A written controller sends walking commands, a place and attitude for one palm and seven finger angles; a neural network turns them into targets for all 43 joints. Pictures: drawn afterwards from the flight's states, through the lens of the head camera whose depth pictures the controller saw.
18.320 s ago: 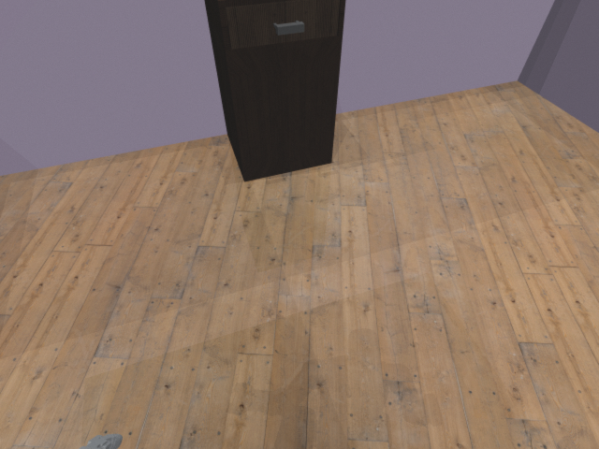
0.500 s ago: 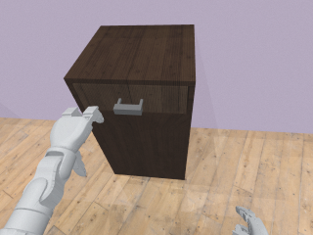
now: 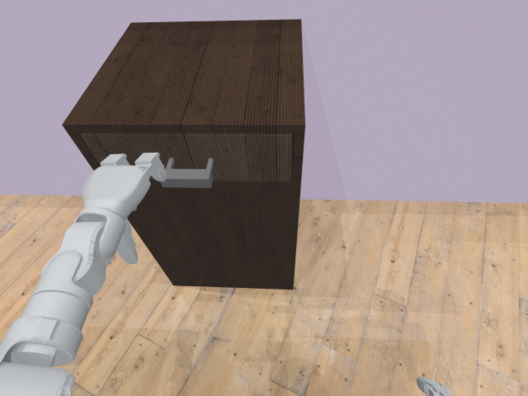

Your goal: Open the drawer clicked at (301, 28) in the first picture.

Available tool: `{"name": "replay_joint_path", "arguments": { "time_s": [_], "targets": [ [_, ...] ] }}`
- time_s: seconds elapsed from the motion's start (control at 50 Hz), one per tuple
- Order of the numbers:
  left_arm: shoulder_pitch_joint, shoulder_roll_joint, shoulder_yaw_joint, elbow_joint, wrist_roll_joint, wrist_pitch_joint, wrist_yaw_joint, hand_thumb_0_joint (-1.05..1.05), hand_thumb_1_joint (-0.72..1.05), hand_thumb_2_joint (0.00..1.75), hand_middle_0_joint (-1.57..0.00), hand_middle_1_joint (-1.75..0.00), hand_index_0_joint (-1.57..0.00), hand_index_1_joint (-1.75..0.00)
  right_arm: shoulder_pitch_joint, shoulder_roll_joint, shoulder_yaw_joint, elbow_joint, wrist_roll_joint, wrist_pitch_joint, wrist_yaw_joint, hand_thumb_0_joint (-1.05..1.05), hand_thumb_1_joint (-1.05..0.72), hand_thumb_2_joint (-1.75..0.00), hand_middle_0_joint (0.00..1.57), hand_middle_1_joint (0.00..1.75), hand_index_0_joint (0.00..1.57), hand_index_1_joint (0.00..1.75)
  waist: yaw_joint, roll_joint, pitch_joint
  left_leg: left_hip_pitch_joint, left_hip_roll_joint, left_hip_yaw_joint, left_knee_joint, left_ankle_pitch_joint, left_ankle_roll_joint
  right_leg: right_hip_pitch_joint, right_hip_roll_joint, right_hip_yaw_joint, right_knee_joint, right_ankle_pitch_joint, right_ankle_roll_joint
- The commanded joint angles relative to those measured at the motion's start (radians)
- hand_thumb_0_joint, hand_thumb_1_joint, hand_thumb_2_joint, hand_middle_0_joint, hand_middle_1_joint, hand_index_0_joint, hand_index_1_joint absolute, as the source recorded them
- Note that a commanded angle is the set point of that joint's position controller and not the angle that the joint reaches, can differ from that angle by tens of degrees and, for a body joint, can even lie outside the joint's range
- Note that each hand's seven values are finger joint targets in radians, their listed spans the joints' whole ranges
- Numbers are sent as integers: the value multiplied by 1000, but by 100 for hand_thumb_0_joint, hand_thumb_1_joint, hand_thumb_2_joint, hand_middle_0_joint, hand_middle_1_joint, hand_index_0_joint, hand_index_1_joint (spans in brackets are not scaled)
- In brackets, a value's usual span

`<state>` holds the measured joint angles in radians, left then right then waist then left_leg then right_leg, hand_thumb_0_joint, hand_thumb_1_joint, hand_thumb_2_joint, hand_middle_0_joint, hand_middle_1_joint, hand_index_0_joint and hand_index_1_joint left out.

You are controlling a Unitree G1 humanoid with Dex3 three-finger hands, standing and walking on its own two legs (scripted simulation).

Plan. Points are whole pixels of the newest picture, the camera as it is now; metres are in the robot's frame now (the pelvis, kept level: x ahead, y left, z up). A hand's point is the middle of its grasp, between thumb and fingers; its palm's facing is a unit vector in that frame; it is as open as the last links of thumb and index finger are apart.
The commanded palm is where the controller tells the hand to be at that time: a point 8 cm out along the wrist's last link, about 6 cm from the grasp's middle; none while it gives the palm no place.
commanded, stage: move the hooked fingers above the handle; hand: left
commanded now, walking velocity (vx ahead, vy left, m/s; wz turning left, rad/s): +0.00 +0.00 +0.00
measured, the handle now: (188, 170) +0.54 +0.21 -0.03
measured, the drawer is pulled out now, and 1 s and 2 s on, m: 0.00 0.00 0.00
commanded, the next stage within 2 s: none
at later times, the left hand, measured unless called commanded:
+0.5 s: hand (148, 185) +0.44 +0.25 +0.04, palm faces -0.05 -0.04 -1.00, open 13.9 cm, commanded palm +0.43 +0.25 +0.11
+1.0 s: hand (170, 165) +0.50 +0.22 +0.03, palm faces -0.03 -0.03 -1.00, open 13.6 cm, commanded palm +0.49 +0.22 +0.09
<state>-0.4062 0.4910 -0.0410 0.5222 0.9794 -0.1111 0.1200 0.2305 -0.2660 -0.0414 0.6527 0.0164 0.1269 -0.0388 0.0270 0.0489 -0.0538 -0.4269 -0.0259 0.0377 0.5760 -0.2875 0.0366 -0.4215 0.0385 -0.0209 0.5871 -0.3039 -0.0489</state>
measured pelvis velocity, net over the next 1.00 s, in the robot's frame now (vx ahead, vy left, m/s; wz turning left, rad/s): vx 0.00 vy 0.02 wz -0.01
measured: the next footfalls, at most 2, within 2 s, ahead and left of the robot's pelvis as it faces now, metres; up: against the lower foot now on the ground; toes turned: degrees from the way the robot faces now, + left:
none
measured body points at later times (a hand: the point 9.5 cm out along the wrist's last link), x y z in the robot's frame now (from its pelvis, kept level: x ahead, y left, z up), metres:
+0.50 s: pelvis +0.01 +0.01 -0.01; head +0.07 +0.00 +0.44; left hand +0.44 +0.25 +0.10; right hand +0.10 -0.25 -0.14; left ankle +0.00 +0.10 -0.73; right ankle -0.01 -0.09 -0.73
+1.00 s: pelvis +0.00 +0.02 -0.02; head +0.09 +0.02 +0.42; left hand +0.49 +0.22 +0.09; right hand -0.01 -0.25 -0.15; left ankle +0.00 +0.10 -0.73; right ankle -0.01 -0.09 -0.73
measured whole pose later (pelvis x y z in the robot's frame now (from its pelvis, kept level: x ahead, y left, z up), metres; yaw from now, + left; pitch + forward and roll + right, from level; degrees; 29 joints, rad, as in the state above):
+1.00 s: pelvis +0.00 +0.02 -0.02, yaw -1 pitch +18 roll -2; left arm -0.91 0.47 -0.07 1.12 1.09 -0.06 0.30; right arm 0.41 -0.26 -0.05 0.72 -0.01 0.14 -0.01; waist -0.11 0.05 -0.14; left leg -0.70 -0.02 0.04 0.74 -0.35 0.07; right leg -0.67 0.04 -0.02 0.70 -0.34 -0.02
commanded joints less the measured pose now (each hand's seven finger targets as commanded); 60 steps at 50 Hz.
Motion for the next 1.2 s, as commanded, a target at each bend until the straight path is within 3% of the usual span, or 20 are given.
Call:
{"name": "replay_joint_path", "arguments": {
  "time_s": [0.0,0.1,0.16,0.2,0.32,0.4,0.46,0.54,0.68,0.7,0.76,0.8,0.82,0.86,0.96,1.0,1.04,1.06,1.12,1.18],
  "targets": [
    [-369,265,134,-167,-1,-15,63,0,-50,30,-30,-120,-30,-120,-13,-115,-50,-114,2,-29,-6,0,-90,-90,20,30,20,30,0,-43,-363,101,-18,-13,-3,328,16,185,-21,66,-36,392,13],
    [-395,243,116,-119,4,-9,83,0,-50,30,-30,-120,-30,-120,15,-119,-59,-103,4,-20,1,0,-90,-90,20,30,20,30,-15,-50,-372,95,-16,-11,11,354,17,162,-15,57,-21,415,14],
    [-416,296,158,-84,14,-7,90,0,-50,30,-30,-120,-30,-120,27,-127,-62,-96,2,-13,-1,0,-90,-90,20,30,20,30,-13,-60,-394,84,-16,-12,18,368,17,173,-12,59,-14,432,13],
    [-454,257,117,-70,18,-8,92,0,-50,30,-30,-120,-30,-120,37,-122,-63,-92,3,-12,2,0,-90,-90,20,30,20,30,-27,-37,-391,92,-15,-10,23,372,17,151,-13,56,-10,438,14],
    [-581,236,72,38,34,-12,97,0,-50,30,-30,-120,-30,-120,69,-129,-64,-76,4,-5,-1,0,-90,-90,20,30,20,30,-70,-53,-354,84,-11,-19,38,321,20,60,-5,43,-13,349,13],
    [-682,244,68,49,49,-32,116,0,-50,30,-30,-120,-30,-120,104,-127,-68,-70,-4,-5,3,0,-90,-90,20,30,20,30,-78,18,-428,131,-5,-35,62,374,14,16,2,36,12,337,5],
    [-688,217,59,126,45,-24,128,0,-50,30,-30,-120,-30,-120,128,-130,-70,-61,-7,-1,11,0,-90,-90,20,30,20,30,-89,-21,-422,123,0,-41,75,398,10,-12,8,24,19,329,4],
    [-745,205,36,202,68,11,150,0,-50,30,-30,-120,-30,-120,147,-135,-66,-56,-7,6,19,0,-90,-90,20,30,20,30,-99,-5,-403,98,6,-46,75,380,3,-60,12,12,31,292,1],
    [-873,240,50,266,84,30,166,0,-50,30,-30,-120,-30,-120,205,-149,-69,-42,-15,8,18,0,-90,-90,20,30,20,30,-124,1,-466,107,19,-59,93,408,1,-88,19,10,46,283,4],
    [-871,199,23,281,84,33,169,0,-50,30,-30,-120,-30,-120,211,-145,-72,-41,-17,6,18,0,-90,-90,20,30,20,30,-131,8,-477,123,19,-58,100,423,1,-102,20,10,45,284,4],
    [-922,216,39,316,88,33,179,0,-50,30,-30,-120,-30,-120,237,-151,-74,-28,-23,1,19,0,-90,-90,20,30,20,30,-142,18,-480,114,23,-65,109,427,-2,-129,25,4,54,264,2],
    [-926,240,56,354,100,40,191,0,-50,30,-30,-120,-30,-120,254,-155,-74,-21,-23,-2,19,0,-90,-90,20,30,20,30,-143,21,-474,101,26,-69,113,409,-4,-150,27,1,59,246,2],
    [-946,208,25,369,97,49,194,0,-50,30,-30,-120,-30,-120,259,-157,-72,-17,-26,-4,20,0,-90,-90,20,30,20,30,-160,16,-466,95,26,-64,118,405,0,-158,28,3,57,255,5],
    [-984,248,49,388,105,58,201,0,-50,30,-30,-120,-30,-120,273,-163,-70,-12,-29,-6,19,0,-90,-90,20,30,20,30,-162,21,-491,72,24,-65,122,395,-1,-149,28,2,64,252,4],
    [-1037,222,16,448,110,96,215,0,-50,30,-30,-120,-30,-120,289,-164,-68,3,-24,-13,18,0,-90,-90,20,30,20,30,-195,-8,-445,31,21,-64,114,305,7,-170,27,5,42,203,8],
    [-1044,248,27,469,116,103,216,0,-50,30,-30,-120,-30,-120,295,-167,-66,6,-21,-16,16,0,-90,-90,20,30,20,30,-189,4,-444,24,20,-63,107,273,8,-172,27,7,40,180,8],
    [-1065,206,-14,480,107,108,207,0,-50,30,-30,-120,-30,-120,291,-163,-62,2,-17,-23,13,0,-90,-90,20,30,20,30,-207,10,-407,11,18,-59,101,216,12,-193,25,9,24,143,10],
    [-1081,234,4,491,101,104,202,0,-50,30,-30,-120,-30,-120,294,-166,-58,5,-17,-26,11,0,-90,-90,20,30,20,30,-212,-2,-407,-5,17,-59,100,206,14,-178,22,11,22,139,10],
    [-1077,291,27,501,109,94,189,0,-50,30,-30,-120,-30,-120,295,-171,-52,-4,-14,-34,0,0,-90,-90,20,30,20,30,-206,6,-433,-32,11,-51,101,166,18,-159,19,21,24,129,15],
    [-1063,266,9,508,107,76,181,0,-50,30,-30,-120,-30,-120,295,-166,-50,-14,-13,-42,-3,0,-90,-90,20,30,20,30,-208,18,-417,-37,10,-53,107,151,19,-181,20,20,25,112,15]
  ]
}}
